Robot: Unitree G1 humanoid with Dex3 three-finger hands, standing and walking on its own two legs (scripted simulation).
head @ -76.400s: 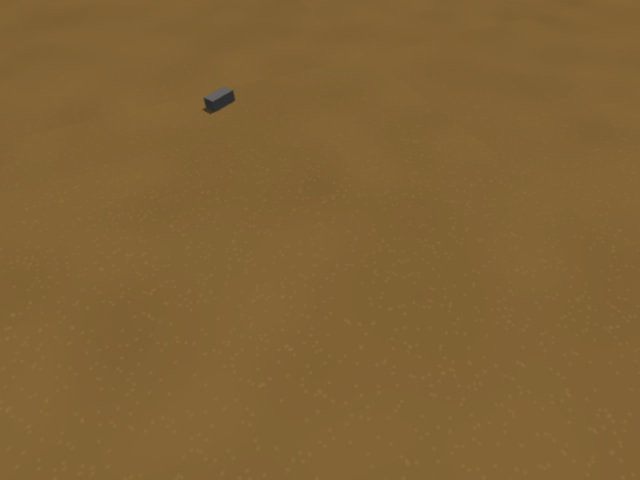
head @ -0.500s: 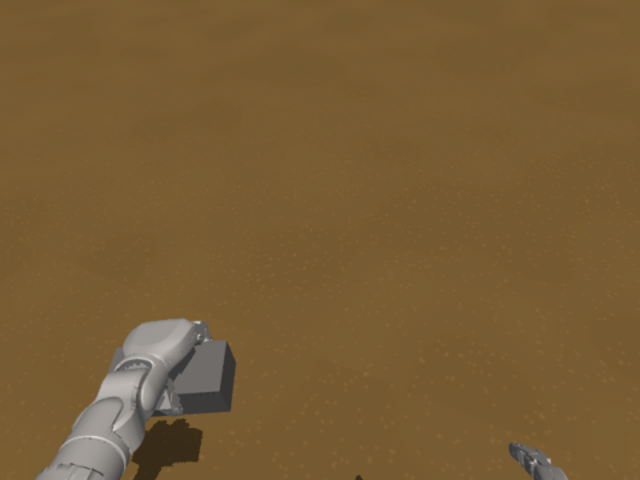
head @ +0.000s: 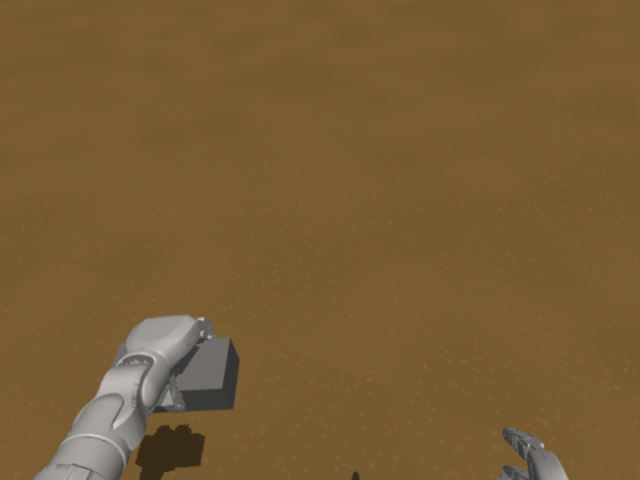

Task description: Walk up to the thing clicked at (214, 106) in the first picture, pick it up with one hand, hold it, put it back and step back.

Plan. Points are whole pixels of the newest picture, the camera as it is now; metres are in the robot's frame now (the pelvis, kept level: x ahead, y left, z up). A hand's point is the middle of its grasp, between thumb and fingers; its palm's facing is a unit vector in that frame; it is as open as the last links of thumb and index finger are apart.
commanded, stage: hold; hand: left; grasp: from above
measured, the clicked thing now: (176, 375) +0.30 +0.23 -0.08
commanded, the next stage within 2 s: crouch in 0.58 s
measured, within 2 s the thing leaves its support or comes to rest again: neither
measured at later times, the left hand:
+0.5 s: hand (174, 368) +0.29 +0.22 -0.04, palm faces -0.48 -0.05 -0.88, open 10.4 cm
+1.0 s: hand (185, 383) +0.29 +0.22 -0.09, palm faces -0.50 -0.02 -0.86, open 10.4 cm
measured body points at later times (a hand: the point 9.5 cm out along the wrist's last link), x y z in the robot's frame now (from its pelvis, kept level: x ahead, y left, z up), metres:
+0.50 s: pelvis +0.00 +0.00 +0.00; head +0.01 -0.02 +0.45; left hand +0.31 +0.22 +0.01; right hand +0.15 -0.25 -0.12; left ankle -0.02 +0.12 -0.73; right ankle +0.06 -0.13 -0.73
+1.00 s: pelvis -0.01 +0.00 -0.01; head +0.04 -0.01 +0.44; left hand +0.31 +0.22 -0.04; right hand +0.13 -0.26 -0.13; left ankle -0.02 +0.12 -0.73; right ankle +0.06 -0.13 -0.73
